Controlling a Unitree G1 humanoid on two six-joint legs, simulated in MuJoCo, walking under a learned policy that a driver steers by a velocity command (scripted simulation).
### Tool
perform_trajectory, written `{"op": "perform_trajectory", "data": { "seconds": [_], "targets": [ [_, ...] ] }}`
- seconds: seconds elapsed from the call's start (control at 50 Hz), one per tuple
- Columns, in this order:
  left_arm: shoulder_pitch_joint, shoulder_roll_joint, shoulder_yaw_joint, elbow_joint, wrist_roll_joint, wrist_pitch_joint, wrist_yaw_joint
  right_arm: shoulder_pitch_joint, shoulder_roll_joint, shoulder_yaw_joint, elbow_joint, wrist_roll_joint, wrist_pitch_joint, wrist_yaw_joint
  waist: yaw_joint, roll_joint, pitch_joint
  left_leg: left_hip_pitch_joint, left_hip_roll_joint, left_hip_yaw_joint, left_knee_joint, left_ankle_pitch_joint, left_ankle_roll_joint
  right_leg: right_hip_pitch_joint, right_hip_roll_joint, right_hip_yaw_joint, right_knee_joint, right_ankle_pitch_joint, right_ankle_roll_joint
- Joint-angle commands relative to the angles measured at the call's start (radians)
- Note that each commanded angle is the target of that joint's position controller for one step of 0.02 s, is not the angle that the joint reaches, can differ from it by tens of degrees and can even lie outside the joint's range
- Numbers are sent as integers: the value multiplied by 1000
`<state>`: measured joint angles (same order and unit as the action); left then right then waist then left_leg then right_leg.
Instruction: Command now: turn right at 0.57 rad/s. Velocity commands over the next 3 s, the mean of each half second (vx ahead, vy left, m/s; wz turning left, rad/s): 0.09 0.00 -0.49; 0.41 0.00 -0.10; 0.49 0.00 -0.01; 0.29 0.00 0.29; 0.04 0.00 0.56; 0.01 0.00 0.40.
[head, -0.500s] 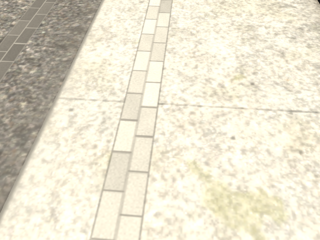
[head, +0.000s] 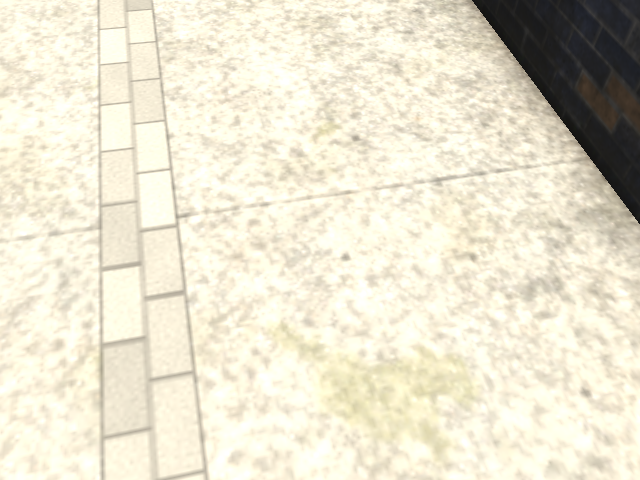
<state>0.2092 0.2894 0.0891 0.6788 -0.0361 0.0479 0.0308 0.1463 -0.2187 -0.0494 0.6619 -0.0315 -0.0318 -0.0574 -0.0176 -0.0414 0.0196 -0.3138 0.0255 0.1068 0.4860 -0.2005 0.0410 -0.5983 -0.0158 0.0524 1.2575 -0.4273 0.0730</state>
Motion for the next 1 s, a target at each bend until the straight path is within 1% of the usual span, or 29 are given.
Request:
{"op": "perform_trajectory", "data": {
  "seconds": [0.02,0.08,0.1,0.14,0.18,0.22,0.24,0.26,0.28,0.3,0.32,0.34,0.36,0.4,0.42,0.48,0.62,0.7,0.76,0.78,0.84,0.86,0.88,0.9,0.92,0.94,0.96,0.98,1.0],
  "targets": [
    [-18,5,-5,-97,3,-1,-1,-40,-110,-24,-75,8,-4,-1,8,175,-73,154,212,-164,-172,183,198,-39,-38,-29,-98,57,22],
    [-82,-17,-24,-140,6,-9,-19,-26,-154,-39,-77,12,2,9,-18,183,-78,148,254,-153,-172,147,219,53,-66,-64,-266,25,-2],
    [-79,-8,-24,-138,9,-7,-27,-17,-164,-42,-81,23,-2,15,-22,161,-73,162,271,-167,-180,162,232,71,-64,-76,-310,17,-9],
    [-84,9,-20,-149,4,-7,-41,-12,-194,-50,-80,25,-2,22,-21,167,-70,172,297,-164,-172,177,231,111,-65,-97,-377,18,-28],
    [-93,22,-14,-162,1,-13,-53,-14,-219,-57,-70,36,1,16,-12,164,-58,167,301,-131,-148,232,205,161,-60,-126,-456,45,-54],
    [-40,30,-5,-152,1,-20,-60,-35,-208,-52,-58,53,8,14,38,151,-79,146,266,-64,-59,253,147,292,-28,-152,-646,174,-93],
    [-3,62,10,-146,9,-26,-51,25,-185,-51,-24,51,9,17,49,85,-82,102,213,3,30,157,81,390,-10,-115,-754,298,-123],
    [51,177,41,-158,22,-35,-36,35,-130,-39,-38,26,7,17,41,-164,-106,-110,107,106,292,-147,-21,574,-198,163,-817,672,-200],
    [39,243,45,-188,33,-47,-28,-44,-111,-22,-104,-2,-7,9,54,-359,-133,-371,-47,31,527,-486,-95,621,-415,497,-861,843,-412],
    [54,149,25,-197,43,-64,-28,-81,-155,-43,-94,16,-10,11,98,-172,-200,-369,-17,-111,705,-467,-99,604,-389,459,-869,709,-448],
    [57,123,15,-180,38,-73,-24,-82,-141,-39,-89,36,-12,26,79,-134,-180,-421,4,-132,751,-390,-85,602,-340,397,-885,440,-401],
    [52,101,13,-172,20,-75,-21,-70,-121,-38,-77,37,-14,35,67,-79,-149,-463,27,-144,749,-317,-72,599,-291,369,-907,163,-346],
    [32,76,0,-174,11,-74,-20,-83,-138,-43,-81,30,-14,38,63,-68,-103,-483,40,-153,727,-238,-70,572,-268,360,-951,-13,-320],
    [19,63,-16,-166,35,-91,-35,-53,-152,-55,-62,38,-23,43,39,-115,-65,-450,36,-142,715,-89,-66,527,-230,351,-1040,-119,-308],
    [34,53,-21,-149,45,-103,-39,-39,-148,-56,-50,43,-31,44,35,-113,-49,-447,35,-142,691,-39,-62,527,-223,339,-1064,-90,-308],
    [115,50,-19,-99,53,-122,-40,-41,-122,-53,-24,47,-49,41,48,-88,-13,-485,35,-149,604,56,-42,577,-214,298,-1085,26,-295],
    [155,94,9,-37,42,-148,-38,-86,-100,-56,-8,44,-59,50,66,-108,49,-479,55,-143,373,176,-41,532,-224,237,-1152,86,-291],
    [207,94,16,-3,21,-146,-38,-127,-79,-40,2,54,-60,64,96,-99,74,-454,59,-120,240,177,-41,542,-238,197,-1161,107,-308],
    [230,115,25,16,17,-139,-35,-166,-69,-29,-4,57,-68,80,110,-76,89,-418,51,-103,163,154,-25,555,-255,178,-1146,115,-313],
    [229,119,30,21,19,-132,-34,-173,-71,-26,-6,66,-72,85,103,-62,95,-397,51,-109,128,138,-12,560,-260,172,-1132,129,-307],
    [216,125,39,18,9,-127,-38,-139,-91,-24,6,68,-82,91,77,-81,83,-267,40,-97,53,115,12,552,-265,149,-1098,193,-282],
    [199,134,44,9,14,-124,-36,-96,-112,-32,18,74,-83,94,44,-80,64,-183,23,-78,27,133,27,538,-262,137,-1062,285,-266],
    [179,140,44,-1,16,-123,-38,-14,-149,-50,43,71,-80,91,-8,-70,12,-51,-16,-44,11,129,38,513,-232,110,-960,483,-246],
    [177,109,35,-6,18,-122,-40,141,-194,-74,89,72,-80,83,-81,-43,-93,171,-27,-43,19,108,64,455,-161,41,-742,636,-211],
    [172,32,8,-40,40,-122,-36,309,-276,-88,110,52,-81,73,-133,99,-244,431,166,-271,-6,-12,128,272,-76,-20,-399,407,-154],
    [305,-84,-25,-70,38,-134,-32,332,-358,-94,106,27,-83,77,-46,414,-330,659,359,-722,-132,-105,285,-48,93,16,-47,-137,-65],
    [259,26,-7,-65,7,-148,-29,310,-278,-80,107,35,-84,74,-80,306,-297,586,366,-848,-266,-355,291,-177,53,101,105,-89,-64],
    [155,86,4,-96,-8,-153,-30,245,-220,-61,95,39,-80,66,-75,216,-171,481,340,-714,-259,-363,241,-244,-12,69,137,3,-82],
    [113,77,-2,-102,8,-154,-30,194,-182,-45,87,29,-70,65,-51,145,-124,367,296,-594,-258,-262,216,-219,-57,40,107,89,-87]
  ]
}}
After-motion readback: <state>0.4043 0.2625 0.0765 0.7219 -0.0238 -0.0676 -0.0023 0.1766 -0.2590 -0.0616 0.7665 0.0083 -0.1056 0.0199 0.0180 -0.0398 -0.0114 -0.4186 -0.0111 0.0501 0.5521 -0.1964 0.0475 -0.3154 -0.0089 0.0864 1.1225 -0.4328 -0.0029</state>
